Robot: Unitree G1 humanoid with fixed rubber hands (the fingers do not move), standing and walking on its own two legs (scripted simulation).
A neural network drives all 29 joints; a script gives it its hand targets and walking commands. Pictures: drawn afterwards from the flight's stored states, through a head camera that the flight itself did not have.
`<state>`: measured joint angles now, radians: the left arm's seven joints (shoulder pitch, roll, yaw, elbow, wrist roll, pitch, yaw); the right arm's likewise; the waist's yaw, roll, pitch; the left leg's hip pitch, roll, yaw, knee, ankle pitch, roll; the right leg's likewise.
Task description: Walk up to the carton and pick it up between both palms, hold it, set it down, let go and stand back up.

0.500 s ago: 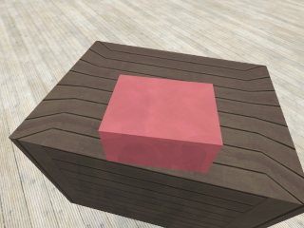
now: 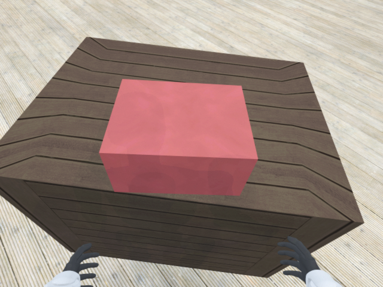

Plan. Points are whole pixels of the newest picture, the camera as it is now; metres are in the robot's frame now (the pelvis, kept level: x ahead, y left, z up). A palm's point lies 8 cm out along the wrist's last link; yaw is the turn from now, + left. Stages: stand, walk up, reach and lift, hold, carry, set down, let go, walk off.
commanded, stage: reach and lift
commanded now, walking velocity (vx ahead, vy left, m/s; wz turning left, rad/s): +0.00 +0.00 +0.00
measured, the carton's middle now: (180, 136) +0.45 +0.02 +0.03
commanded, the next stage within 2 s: none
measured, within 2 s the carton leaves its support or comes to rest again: neither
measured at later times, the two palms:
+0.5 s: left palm out of the picture +0.15 +0.27 -0.04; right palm (315, 278) +0.15 -0.25 -0.03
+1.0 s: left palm (40, 247) +0.20 +0.27 +0.01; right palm (323, 249) +0.19 -0.25 +0.02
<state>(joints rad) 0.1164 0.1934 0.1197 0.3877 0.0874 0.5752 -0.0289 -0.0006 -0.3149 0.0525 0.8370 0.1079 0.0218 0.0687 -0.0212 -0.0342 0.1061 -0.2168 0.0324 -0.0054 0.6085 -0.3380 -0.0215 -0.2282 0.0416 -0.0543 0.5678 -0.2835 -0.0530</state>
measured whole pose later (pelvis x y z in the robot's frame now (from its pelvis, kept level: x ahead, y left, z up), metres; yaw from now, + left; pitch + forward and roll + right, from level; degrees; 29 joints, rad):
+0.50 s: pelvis +0.00 +0.01 +0.02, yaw -2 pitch -4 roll +0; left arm 0.27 0.26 0.07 0.29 -0.08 0.40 0.02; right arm 0.25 -0.27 -0.08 0.46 0.04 0.08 0.11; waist 0.03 -0.02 0.04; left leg -0.09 0.01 0.04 0.39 -0.23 0.00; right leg -0.13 0.03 -0.01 0.38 -0.19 -0.03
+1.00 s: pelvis +0.03 +0.03 +0.02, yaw -2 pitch -1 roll -1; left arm 0.35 0.31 0.02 0.09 -0.18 0.14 0.05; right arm 0.34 -0.34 -0.13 0.25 0.21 -0.01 0.15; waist 0.03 -0.01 0.00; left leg -0.08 0.01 0.05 0.34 -0.24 0.01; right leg -0.10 0.02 0.00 0.29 -0.17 -0.01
